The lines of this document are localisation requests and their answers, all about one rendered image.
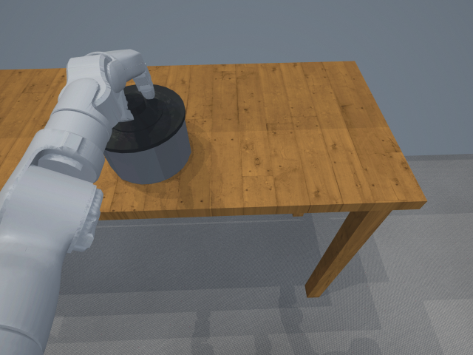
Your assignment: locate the pot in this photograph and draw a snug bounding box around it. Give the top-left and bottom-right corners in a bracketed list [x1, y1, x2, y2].
[103, 120, 191, 184]

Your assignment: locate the table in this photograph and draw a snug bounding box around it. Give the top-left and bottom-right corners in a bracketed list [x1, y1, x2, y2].
[0, 61, 427, 298]

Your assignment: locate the robot left hand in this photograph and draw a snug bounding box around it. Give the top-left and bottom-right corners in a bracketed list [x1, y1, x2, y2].
[104, 49, 155, 122]

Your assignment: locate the robot left upper arm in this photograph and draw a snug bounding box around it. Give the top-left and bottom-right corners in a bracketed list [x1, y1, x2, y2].
[0, 164, 103, 355]

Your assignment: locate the knob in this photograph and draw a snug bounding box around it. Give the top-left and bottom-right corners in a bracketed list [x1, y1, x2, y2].
[125, 93, 146, 116]

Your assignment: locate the robot left forearm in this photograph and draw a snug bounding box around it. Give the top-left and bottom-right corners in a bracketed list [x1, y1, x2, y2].
[0, 52, 126, 223]

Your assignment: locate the lid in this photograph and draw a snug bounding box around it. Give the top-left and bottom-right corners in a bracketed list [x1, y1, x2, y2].
[105, 84, 186, 153]

